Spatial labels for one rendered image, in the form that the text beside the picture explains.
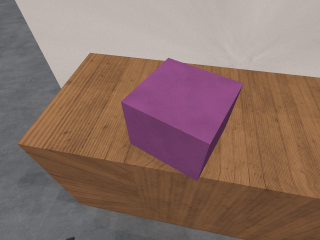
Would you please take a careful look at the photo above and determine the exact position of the pedestal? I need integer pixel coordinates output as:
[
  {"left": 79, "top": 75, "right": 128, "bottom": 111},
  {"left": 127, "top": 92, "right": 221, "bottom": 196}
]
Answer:
[{"left": 17, "top": 53, "right": 320, "bottom": 240}]

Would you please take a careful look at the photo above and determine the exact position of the carton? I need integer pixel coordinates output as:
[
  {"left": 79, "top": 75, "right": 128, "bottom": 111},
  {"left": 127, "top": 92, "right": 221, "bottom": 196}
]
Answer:
[{"left": 121, "top": 58, "right": 243, "bottom": 181}]

